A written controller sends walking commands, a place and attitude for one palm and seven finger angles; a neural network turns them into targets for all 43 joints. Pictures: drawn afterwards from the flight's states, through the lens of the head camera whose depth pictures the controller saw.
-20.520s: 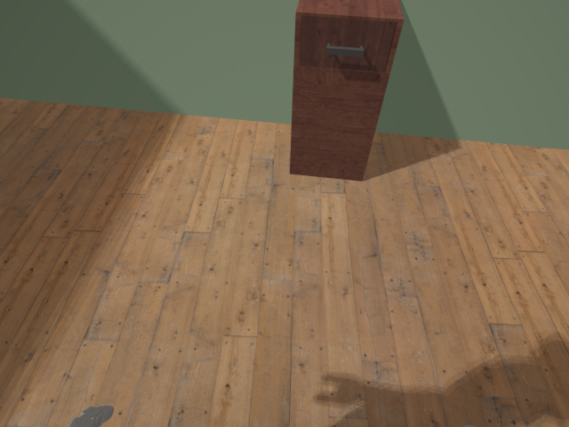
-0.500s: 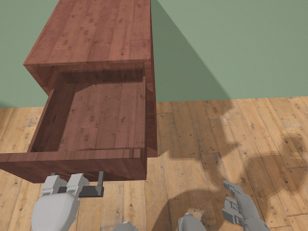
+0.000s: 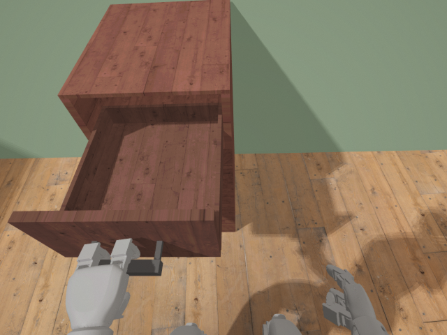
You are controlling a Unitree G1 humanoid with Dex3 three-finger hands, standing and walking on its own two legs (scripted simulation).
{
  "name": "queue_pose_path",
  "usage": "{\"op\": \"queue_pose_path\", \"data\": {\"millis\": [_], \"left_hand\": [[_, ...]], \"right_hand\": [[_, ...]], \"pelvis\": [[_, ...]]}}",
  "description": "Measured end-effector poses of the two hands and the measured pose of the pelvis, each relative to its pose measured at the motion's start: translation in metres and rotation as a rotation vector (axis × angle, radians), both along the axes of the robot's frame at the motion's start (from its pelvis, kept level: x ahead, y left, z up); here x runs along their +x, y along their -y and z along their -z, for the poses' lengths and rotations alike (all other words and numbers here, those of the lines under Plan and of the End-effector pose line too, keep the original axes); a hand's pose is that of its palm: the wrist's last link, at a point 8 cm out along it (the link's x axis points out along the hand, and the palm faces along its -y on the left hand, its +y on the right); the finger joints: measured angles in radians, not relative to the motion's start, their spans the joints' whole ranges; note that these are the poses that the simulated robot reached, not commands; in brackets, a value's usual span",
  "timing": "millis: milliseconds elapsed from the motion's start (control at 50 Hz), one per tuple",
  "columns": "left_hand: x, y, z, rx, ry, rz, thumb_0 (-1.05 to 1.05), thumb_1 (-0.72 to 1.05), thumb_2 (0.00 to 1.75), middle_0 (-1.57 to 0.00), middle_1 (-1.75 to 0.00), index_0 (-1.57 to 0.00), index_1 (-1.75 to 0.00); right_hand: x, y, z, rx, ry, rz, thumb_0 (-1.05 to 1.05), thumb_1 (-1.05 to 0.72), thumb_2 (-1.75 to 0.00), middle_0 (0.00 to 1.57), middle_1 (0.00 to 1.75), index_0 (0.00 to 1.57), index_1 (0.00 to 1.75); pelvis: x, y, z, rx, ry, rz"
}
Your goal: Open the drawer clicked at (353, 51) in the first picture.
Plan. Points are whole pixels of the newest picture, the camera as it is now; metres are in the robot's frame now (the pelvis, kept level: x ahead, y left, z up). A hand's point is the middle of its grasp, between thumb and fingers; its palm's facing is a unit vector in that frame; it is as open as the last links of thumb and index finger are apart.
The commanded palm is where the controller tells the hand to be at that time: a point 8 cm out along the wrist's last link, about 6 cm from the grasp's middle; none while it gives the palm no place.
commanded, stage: open the thumb to release the handle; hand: left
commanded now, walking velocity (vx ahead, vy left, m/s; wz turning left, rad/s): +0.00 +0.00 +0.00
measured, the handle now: (124, 256) +0.25 +0.21 -0.01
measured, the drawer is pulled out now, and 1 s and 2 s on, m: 0.30 0.29 0.29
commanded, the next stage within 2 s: lift the hand off the handle in 0.14 s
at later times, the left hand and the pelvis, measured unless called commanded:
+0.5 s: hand (116, 288) +0.20 +0.21 -0.03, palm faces +0.02 -0.04 -1.00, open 13.8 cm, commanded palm +0.18 +0.22 +0.02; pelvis -0.02 -0.01 +0.00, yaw +1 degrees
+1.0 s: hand (109, 280) +0.21 +0.22 +0.00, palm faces +0.02 -0.06 -1.00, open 13.7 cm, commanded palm +0.18 +0.21 +0.05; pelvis -0.01 +0.00 +0.02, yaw +1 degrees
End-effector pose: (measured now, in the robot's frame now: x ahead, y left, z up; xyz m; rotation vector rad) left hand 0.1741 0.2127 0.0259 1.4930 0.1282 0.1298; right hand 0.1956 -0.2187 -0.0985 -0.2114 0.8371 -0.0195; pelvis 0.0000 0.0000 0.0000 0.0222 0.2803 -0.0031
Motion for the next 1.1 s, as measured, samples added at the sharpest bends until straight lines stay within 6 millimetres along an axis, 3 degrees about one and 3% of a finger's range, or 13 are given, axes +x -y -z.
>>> {"op": "queue_pose_path", "data": {"millis": [160,300,620,860,1100], "left_hand": [[-0.001,0.0,0.0,0.001,0.0,0.001,0.0,-0.27,0.4,-0.34,-1.22,-0.33,-1.22],[-0.001,0.0,0.002,0.015,0.011,0.005,0.0,-0.44,0.32,-0.33,-1.22,-0.32,-1.2],[0.012,0.001,0.004,0.027,0.002,-0.005,0.0,-0.49,0.3,-0.34,-1.22,-0.33,-1.21],[0.012,0.0,-0.014,0.012,0.019,-0.011,0.0,-0.49,0.3,-0.35,-1.2,-0.34,-1.21],[0.011,-0.005,-0.037,0.004,0.02,-0.038,0.0,-0.49,0.3,-0.33,-1.2,-0.34,-1.21]], "right_hand": [[-0.009,0.011,-0.012,-0.027,0.025,0.016,0.01,-0.9,-0.9,0.21,0.3,0.2,0.3],[-0.018,0.017,-0.008,-0.047,0.004,0.03,0.01,-0.9,-0.9,0.2,0.3,0.2,0.3],[-0.031,0.01,0.005,-0.025,-0.022,0.044,0.01,-0.9,-0.9,0.21,0.3,0.2,0.3],[-0.031,0.016,-0.008,-0.033,-0.005,0.056,0.01,-0.9,-0.9,0.21,0.3,0.2,0.3],[-0.01,0.01,-0.027,-0.022,0.024,0.03,0.01,-0.9,-0.9,0.2,0.3,0.2,0.3]], "pelvis": [[-0.009,0.003,-0.005,0.001,0.026,-0.002],[-0.014,0.004,-0.005,0.003,0.027,-0.007],[-0.024,0.006,-0.004,0.01,0.028,-0.017],[-0.019,0.005,-0.013,0.006,0.054,-0.012],[-0.009,0.003,-0.025,0.003,0.088,-0.01]]}}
